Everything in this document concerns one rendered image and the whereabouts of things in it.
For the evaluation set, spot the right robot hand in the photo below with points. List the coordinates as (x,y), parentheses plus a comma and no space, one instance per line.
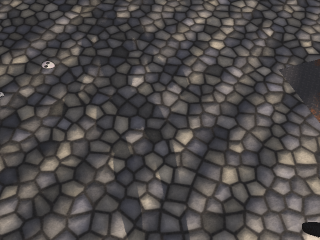
(311,228)

